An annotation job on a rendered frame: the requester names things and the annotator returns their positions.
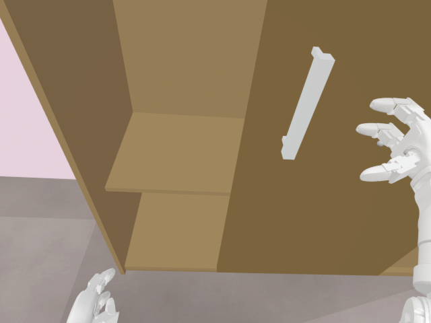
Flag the robot right forearm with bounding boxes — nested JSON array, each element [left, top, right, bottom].
[[410, 165, 431, 299]]

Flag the right robot upper arm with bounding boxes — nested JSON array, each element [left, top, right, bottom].
[[399, 296, 431, 323]]

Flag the handle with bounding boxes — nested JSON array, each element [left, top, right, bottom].
[[281, 46, 335, 159]]

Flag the left robot hand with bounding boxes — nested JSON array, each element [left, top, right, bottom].
[[67, 268, 119, 323]]

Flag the right robot hand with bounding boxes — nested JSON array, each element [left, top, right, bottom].
[[356, 98, 431, 184]]

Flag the wardrobe door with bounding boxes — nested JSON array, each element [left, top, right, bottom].
[[390, 246, 419, 268], [217, 0, 431, 276]]

